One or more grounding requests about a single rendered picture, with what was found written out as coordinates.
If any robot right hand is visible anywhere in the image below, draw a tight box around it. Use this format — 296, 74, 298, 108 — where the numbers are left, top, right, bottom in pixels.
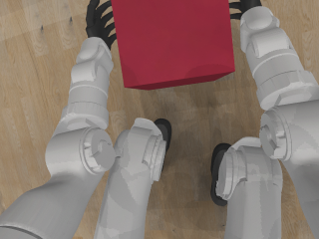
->
228, 0, 262, 20

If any left robot upper arm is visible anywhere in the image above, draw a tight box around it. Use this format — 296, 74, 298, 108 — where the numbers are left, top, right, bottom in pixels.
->
0, 126, 116, 239

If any right robot shin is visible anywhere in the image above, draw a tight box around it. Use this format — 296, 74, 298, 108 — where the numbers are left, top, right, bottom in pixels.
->
215, 136, 283, 200

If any robot left hand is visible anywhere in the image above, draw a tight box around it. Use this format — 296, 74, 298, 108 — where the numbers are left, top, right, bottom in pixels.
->
86, 0, 117, 51

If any robot right foot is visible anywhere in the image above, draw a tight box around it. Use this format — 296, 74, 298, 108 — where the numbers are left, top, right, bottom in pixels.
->
210, 142, 231, 206

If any robot left forearm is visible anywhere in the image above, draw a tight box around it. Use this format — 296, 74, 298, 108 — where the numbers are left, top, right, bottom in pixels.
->
51, 37, 114, 138

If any carton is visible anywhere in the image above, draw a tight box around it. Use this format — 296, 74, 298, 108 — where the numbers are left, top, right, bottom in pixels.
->
111, 0, 235, 91

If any right robot upper arm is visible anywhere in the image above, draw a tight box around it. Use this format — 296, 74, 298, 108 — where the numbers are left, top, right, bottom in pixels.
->
259, 100, 319, 239

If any robot right forearm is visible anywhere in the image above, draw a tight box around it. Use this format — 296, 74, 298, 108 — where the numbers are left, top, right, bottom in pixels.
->
239, 6, 319, 111

